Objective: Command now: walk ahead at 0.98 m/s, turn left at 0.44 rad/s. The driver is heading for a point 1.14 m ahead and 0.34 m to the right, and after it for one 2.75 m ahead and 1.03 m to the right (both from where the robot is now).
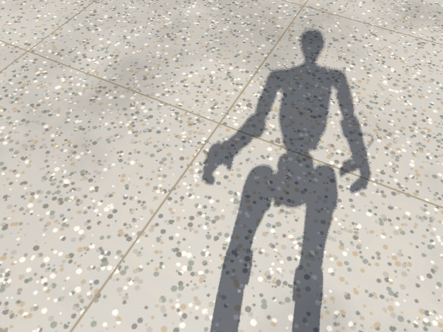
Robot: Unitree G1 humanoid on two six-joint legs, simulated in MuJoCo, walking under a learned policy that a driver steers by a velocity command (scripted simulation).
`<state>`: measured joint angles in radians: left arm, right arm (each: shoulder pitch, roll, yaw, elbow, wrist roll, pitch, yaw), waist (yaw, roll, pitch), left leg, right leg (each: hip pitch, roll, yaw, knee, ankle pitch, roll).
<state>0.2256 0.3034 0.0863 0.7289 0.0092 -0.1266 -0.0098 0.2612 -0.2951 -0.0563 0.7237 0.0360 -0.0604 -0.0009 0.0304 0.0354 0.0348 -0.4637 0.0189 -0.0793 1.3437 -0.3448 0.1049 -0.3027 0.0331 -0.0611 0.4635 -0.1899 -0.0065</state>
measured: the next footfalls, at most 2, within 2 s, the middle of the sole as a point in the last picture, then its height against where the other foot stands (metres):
left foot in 0.28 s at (171, 331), level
right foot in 0.74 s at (284, 234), level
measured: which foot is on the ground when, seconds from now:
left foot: up 0.00-0.26, down 0.28-0.72, up 0.74-1.00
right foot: down 0.00-0.30, up 0.32-0.72, down 0.74-1.00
